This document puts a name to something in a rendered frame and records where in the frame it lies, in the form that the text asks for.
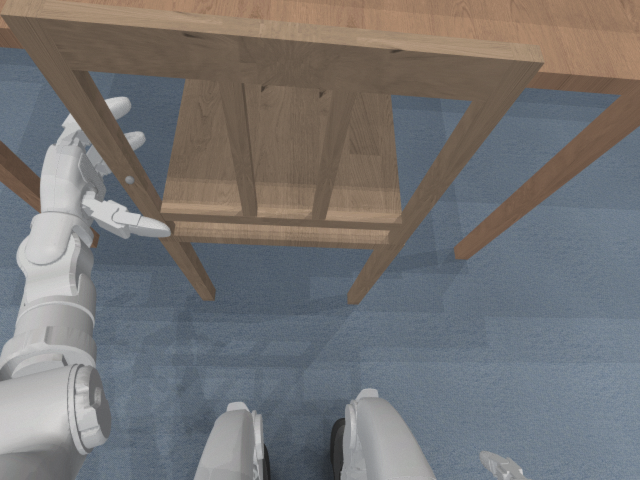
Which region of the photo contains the chair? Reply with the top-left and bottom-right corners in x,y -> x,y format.
0,0 -> 545,305

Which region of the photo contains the table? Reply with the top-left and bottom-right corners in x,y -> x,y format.
0,0 -> 640,260

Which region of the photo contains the robot left forearm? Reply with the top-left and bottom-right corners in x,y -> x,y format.
0,212 -> 97,381

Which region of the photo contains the robot right shin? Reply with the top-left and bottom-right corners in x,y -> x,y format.
340,389 -> 379,480

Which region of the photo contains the robot left hand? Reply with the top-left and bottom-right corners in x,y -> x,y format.
40,97 -> 171,239

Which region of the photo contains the robot right hand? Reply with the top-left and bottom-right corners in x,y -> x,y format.
479,451 -> 532,480

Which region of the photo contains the right robot thigh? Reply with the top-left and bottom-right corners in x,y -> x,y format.
345,397 -> 437,480

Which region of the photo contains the robot left upper arm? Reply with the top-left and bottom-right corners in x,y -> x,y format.
0,364 -> 111,480

